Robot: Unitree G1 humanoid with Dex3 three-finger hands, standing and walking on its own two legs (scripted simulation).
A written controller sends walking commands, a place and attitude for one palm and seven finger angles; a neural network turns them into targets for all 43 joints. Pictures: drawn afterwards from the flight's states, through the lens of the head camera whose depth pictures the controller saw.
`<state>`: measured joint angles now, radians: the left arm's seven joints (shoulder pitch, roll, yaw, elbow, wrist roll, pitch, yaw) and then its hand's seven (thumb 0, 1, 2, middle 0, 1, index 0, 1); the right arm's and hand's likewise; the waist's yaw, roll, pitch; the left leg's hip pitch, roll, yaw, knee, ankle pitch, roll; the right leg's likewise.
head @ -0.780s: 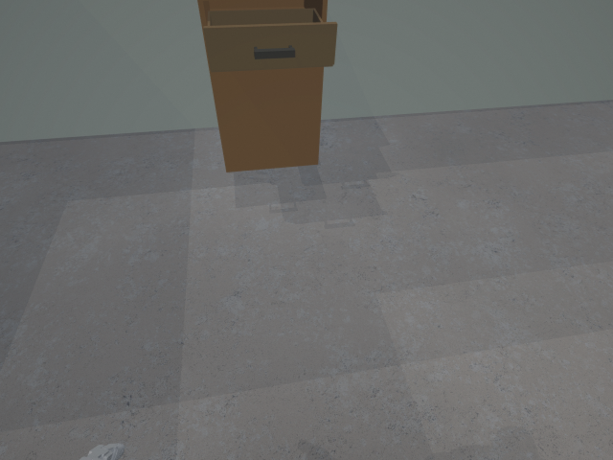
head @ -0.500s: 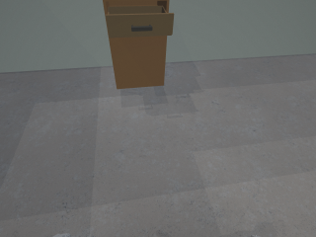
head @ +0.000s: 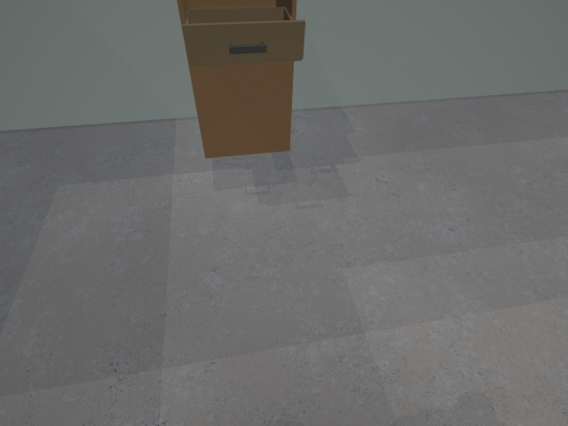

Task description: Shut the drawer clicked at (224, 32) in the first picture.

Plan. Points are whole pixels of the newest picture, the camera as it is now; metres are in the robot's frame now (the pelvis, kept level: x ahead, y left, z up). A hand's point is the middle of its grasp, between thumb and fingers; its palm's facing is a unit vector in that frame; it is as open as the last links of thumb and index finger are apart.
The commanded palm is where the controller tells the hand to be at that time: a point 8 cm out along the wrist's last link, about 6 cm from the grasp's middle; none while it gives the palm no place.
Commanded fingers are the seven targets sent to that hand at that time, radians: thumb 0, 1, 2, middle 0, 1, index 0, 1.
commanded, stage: stand and wait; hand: left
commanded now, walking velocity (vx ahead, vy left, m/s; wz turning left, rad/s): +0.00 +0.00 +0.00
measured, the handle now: (247, 46) +1.37 +0.21 -0.04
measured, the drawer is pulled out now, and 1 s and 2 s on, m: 0.28 0.28 0.28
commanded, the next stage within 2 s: look at it before walking up in 0.04 s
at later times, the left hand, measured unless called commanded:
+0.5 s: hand out of the picture +0.08 +0.24 -0.16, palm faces -0.03 -0.95 -0.32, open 7.4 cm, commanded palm none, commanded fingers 0.00 0.90 0.90 -0.20 -0.30 -0.20 -0.30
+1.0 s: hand out of the picture +0.06 +0.21 -0.18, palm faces -0.04 -0.97 -0.25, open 7.4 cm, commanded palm none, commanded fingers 0.00 0.90 0.90 -0.20 -0.30 -0.20 -0.30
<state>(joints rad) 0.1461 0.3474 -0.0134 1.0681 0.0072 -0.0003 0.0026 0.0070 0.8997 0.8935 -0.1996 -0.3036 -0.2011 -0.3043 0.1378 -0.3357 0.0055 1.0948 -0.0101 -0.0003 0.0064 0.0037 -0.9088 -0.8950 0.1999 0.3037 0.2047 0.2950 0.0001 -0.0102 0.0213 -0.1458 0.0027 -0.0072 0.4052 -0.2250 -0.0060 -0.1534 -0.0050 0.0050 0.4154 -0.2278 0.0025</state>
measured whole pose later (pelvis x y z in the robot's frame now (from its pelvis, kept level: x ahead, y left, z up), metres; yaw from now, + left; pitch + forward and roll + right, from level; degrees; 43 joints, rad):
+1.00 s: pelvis +0.04 +0.00 -0.01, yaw -3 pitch -1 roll +0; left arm 0.29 0.27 0.00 1.08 0.02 0.02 -0.01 0.00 0.90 0.89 -0.20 -0.30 -0.20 -0.30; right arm 0.24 -0.25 0.01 1.10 -0.02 0.01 0.01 0.00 -0.91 -0.90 0.20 0.30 0.20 0.29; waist 0.02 -0.01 -0.04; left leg -0.14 0.03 0.03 0.50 -0.34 0.00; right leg -0.17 0.02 0.04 0.51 -0.33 -0.01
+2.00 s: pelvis +0.45 -0.03 -0.01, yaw -17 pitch +0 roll +1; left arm 0.11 0.17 0.05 0.96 0.03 -0.01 -0.03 0.00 0.91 0.89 -0.19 -0.30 -0.19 -0.30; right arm 0.46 -0.15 -0.04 1.14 -0.03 -0.06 0.00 0.00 -0.92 -0.90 0.20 0.30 0.20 0.29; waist -0.07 0.00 0.05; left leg 0.01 0.06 0.26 0.41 -0.41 -0.02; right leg -0.43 -0.07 -0.12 0.59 -0.21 -0.03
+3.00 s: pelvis +0.83 -0.15 -0.02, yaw -12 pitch -1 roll +1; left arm 0.13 0.14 0.03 0.98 0.02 -0.04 0.02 0.00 0.91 0.89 -0.19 -0.30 -0.20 -0.30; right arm 0.38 -0.12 -0.04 1.12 -0.01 0.03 0.00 0.00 -0.92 -0.90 0.20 0.30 0.20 0.29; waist -0.05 0.04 0.08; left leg -0.30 0.06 0.08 1.00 -0.55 -0.02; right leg -0.36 -0.10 -0.19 0.61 -0.23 -0.03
